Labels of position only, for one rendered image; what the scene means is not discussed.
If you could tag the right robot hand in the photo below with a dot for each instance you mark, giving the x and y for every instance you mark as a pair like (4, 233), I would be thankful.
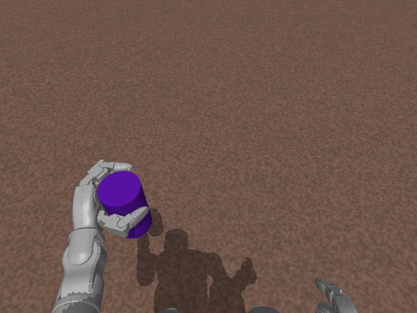
(340, 303)

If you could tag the can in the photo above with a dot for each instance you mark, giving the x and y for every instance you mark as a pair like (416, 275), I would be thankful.
(121, 193)

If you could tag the left robot hand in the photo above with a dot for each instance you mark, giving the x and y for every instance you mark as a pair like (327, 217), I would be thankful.
(88, 211)

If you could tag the left robot arm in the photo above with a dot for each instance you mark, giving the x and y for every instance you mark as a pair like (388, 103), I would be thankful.
(84, 259)

